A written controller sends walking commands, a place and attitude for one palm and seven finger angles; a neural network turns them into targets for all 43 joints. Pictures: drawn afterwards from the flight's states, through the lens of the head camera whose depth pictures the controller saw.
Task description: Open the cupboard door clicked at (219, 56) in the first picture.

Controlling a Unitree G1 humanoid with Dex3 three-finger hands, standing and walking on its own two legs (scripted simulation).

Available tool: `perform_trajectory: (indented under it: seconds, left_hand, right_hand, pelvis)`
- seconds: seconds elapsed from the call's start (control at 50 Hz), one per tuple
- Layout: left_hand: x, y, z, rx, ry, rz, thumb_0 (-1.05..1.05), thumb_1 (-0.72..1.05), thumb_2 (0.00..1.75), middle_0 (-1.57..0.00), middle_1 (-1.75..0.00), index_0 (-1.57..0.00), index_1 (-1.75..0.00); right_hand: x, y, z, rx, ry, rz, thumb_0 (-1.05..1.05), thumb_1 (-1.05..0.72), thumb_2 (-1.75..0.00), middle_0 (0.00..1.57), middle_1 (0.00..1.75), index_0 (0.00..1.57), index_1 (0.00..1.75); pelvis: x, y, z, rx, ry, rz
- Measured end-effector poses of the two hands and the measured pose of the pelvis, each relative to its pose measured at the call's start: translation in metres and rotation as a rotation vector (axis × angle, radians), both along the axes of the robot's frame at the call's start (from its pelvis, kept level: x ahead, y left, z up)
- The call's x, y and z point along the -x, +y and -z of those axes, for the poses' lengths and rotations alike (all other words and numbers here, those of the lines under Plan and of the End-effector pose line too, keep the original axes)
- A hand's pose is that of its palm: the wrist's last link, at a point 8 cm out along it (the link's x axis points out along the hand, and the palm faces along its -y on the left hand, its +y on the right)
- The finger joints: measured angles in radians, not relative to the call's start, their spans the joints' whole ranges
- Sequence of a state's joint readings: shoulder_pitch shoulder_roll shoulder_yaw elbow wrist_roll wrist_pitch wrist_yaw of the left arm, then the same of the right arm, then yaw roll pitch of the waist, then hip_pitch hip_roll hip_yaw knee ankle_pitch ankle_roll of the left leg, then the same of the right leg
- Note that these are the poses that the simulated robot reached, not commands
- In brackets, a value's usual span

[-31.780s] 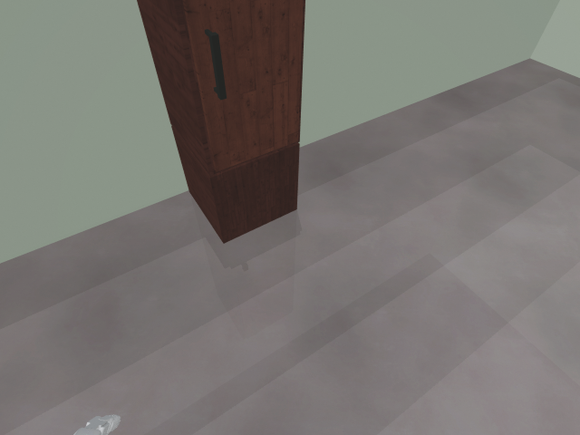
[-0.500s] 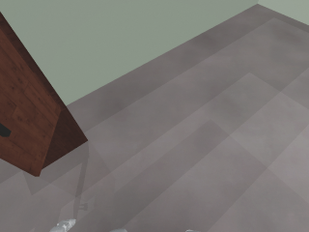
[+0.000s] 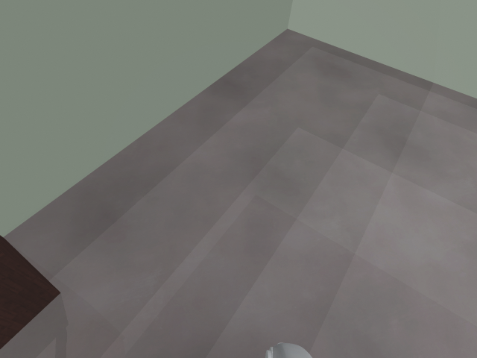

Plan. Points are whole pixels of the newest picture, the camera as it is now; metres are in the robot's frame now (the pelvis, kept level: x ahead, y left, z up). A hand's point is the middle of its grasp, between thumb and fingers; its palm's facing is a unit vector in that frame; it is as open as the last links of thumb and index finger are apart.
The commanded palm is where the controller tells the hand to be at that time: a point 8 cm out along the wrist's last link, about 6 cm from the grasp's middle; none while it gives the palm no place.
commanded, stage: walk to a spot facing it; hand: left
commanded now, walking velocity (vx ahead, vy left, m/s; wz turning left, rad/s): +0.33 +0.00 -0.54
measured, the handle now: out of the picture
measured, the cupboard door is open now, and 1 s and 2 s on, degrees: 53 53 53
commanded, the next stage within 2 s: turn to face it in 1.06 s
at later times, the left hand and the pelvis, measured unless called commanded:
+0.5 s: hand (213, 263) +0.33 +0.07 -0.16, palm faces -0.20 -0.95 -0.24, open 7.2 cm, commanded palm none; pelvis +0.22 -0.10 +0.00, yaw -13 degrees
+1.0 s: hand (229, 208) +0.49 +0.05 -0.19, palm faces -0.18 -0.97 -0.14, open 7.4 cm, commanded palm none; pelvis +0.49 -0.12 -0.01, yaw -16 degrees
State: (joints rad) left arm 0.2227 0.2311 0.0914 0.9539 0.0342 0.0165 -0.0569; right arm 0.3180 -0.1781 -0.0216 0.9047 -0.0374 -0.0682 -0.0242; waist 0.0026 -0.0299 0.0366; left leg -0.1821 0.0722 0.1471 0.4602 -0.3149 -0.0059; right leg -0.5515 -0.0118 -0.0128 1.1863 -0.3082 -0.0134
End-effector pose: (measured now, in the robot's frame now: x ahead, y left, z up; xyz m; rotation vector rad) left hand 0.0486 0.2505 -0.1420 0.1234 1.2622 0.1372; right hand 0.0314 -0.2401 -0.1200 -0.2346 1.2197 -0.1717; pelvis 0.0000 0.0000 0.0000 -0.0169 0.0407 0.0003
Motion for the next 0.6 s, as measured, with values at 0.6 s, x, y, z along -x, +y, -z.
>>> perform_trajectory:
  seconds: [0.6]
  left_hand:
    - [-0.276, -0.132, -0.012, -0.069, 0.054, 0.199, -0.01, 0.94, 0.90, -0.20, -0.30, -0.20, -0.30]
  right_hand:
    - [-0.267, -0.114, 0.016, -0.100, -0.093, 0.262, 0.01, -0.91, -0.90, 0.20, 0.30, 0.19, 0.29]
  pelvis:
    - [-0.268, -0.114, -0.002, -0.023, -0.035, 0.246]
